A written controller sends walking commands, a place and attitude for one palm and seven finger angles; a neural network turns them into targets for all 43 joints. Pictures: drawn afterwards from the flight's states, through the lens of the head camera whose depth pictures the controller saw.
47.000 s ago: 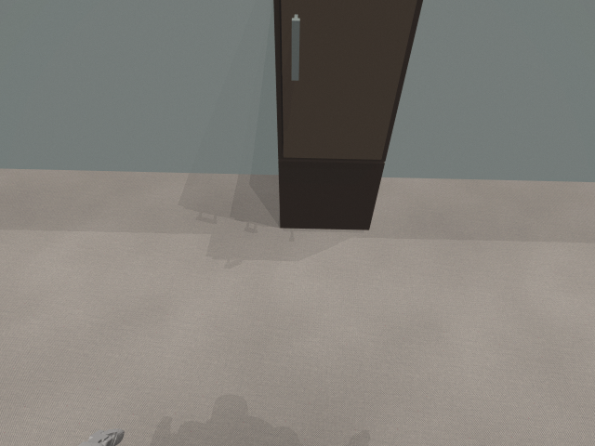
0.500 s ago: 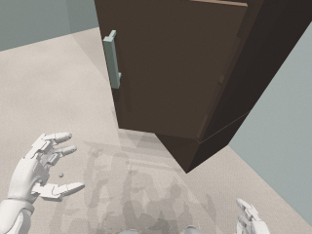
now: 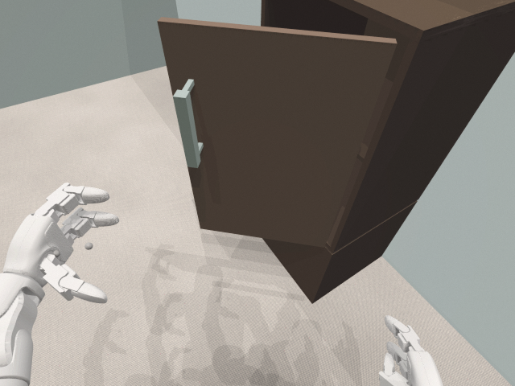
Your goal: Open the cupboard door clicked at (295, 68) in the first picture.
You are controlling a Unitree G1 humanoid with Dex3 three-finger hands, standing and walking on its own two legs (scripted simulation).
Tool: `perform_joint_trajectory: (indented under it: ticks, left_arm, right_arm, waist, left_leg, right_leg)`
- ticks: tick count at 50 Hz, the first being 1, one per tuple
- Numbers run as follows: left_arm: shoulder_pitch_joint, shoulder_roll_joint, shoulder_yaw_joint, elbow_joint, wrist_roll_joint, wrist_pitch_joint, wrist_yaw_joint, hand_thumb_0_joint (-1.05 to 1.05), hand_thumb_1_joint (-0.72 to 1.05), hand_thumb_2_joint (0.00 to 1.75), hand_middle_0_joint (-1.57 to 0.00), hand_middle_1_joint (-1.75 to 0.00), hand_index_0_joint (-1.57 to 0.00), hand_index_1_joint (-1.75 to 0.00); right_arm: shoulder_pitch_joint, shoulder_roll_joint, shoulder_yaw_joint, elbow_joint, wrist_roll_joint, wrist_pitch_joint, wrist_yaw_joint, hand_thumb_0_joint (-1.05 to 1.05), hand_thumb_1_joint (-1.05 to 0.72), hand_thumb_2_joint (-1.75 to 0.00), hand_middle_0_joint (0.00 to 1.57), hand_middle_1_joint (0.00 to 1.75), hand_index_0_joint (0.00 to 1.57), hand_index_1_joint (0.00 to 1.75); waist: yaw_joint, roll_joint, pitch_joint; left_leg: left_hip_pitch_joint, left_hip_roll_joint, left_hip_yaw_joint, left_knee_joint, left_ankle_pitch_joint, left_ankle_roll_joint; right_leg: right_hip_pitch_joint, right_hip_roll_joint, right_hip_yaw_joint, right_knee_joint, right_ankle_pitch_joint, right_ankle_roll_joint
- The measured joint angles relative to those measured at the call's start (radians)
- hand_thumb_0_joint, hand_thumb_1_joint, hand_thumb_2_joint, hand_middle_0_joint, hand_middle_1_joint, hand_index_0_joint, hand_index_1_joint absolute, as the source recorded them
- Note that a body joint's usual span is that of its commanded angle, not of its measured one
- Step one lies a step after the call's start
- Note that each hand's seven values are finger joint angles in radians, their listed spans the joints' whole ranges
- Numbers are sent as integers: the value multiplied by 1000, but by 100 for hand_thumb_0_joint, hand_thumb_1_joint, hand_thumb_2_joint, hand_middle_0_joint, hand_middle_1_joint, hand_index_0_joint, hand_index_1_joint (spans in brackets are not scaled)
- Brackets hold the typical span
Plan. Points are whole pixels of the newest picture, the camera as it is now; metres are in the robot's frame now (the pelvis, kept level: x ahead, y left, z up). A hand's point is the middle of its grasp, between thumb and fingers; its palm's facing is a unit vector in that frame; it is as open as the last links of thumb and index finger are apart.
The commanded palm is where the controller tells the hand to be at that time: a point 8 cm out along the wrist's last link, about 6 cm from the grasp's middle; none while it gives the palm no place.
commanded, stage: raise the hand with hooked fingers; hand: left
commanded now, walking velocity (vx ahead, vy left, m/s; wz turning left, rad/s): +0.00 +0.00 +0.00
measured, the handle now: (191, 125) +0.55 +0.18 +0.10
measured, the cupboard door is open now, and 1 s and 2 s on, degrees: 48 48 48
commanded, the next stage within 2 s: move the hooked fingers beside the handle in 0.64 s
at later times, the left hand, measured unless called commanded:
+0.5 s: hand (103, 229) +0.29 +0.25 +0.11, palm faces -0.01 -1.00 -0.04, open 14.0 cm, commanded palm +0.26 +0.29 +0.12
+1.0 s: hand (107, 215) +0.31 +0.25 +0.11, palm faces -0.03 -1.00 -0.03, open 14.0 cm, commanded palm +0.29 +0.30 +0.12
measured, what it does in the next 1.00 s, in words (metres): stands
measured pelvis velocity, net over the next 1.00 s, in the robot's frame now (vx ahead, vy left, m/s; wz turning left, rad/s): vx -0.01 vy -0.02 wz -0.01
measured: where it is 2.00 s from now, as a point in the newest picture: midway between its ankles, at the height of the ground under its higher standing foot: outside the picture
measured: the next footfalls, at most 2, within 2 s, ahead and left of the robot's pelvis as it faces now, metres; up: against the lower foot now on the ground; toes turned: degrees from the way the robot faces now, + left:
none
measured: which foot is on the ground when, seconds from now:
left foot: down 0.00-1.00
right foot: down 0.00-1.00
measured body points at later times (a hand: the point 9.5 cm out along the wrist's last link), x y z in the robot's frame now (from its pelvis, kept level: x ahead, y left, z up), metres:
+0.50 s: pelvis +0.00 -0.02 +0.01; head +0.02 -0.03 +0.46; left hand +0.28 +0.30 +0.12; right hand +0.15 -0.27 -0.07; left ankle -0.03 +0.09 -0.71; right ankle +0.04 -0.12 -0.71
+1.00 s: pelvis -0.01 -0.02 +0.01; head +0.01 -0.02 +0.46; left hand +0.31 +0.30 +0.12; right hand +0.14 -0.27 -0.07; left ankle -0.03 +0.09 -0.71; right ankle +0.04 -0.12 -0.71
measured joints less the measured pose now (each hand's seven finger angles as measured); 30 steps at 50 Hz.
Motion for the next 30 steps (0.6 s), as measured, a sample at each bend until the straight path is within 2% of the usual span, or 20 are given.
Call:
perform_joint_trajectory:
  ticks: [6,12,17,23,30]
  left_arm:
    - [-83,28,39,75,-9,3,-28,-1,-50,30,-30,-120,-30,-120]
    - [-134,53,50,144,-12,25,-61,-1,-50,30,-30,-120,-30,-120]
    - [-110,35,48,141,-15,16,-66,-1,-50,30,-30,-120,-30,-120]
    - [-98,10,52,138,-3,-9,-37,-1,-50,30,-30,-120,-30,-120]
    - [-104,12,44,148,-1,-27,-37,-1,-50,30,-30,-120,-30,-120]
  right_arm:
    - [10,-9,-3,20,5,15,-12,1,-90,-90,21,30,20,30]
    - [18,-25,-15,22,10,27,-12,1,-90,-90,21,30,20,30]
    - [24,-34,-27,10,8,29,-2,1,-90,-90,21,30,20,30]
    - [23,-29,-29,7,7,33,-4,1,-90,-90,21,30,20,30]
    - [16,-19,-19,17,11,30,-16,1,-90,-90,21,30,20,30]
  waist:
    - [-3,1,7]
    - [-15,4,7]
    - [-20,1,6]
    - [-16,-6,15]
    - [-12,0,17]
  left_leg:
    - [27,5,-3,-36,15,-9]
    - [44,7,3,-69,31,-15]
    - [48,9,14,-86,40,-19]
    - [51,12,14,-88,45,-25]
    - [57,14,7,-90,50,-29]
  right_leg:
    - [24,6,-3,-28,9,-9]
    - [32,10,3,-48,19,-15]
    - [26,13,14,-49,23,-19]
    - [26,16,14,-48,26,-26]
    - [37,18,7,-53,31,-30]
